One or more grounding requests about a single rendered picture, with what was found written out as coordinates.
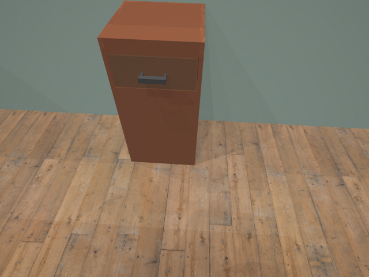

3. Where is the handle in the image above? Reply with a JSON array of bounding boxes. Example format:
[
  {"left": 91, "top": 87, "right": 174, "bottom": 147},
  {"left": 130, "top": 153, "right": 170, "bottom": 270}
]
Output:
[{"left": 138, "top": 72, "right": 167, "bottom": 85}]

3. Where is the drawer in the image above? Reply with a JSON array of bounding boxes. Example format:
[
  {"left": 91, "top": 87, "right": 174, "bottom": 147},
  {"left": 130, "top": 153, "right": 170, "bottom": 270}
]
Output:
[{"left": 108, "top": 54, "right": 198, "bottom": 91}]

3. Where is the cabinet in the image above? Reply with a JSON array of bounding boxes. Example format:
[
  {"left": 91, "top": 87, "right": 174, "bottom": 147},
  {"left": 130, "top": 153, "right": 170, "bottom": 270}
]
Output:
[{"left": 97, "top": 1, "right": 205, "bottom": 165}]

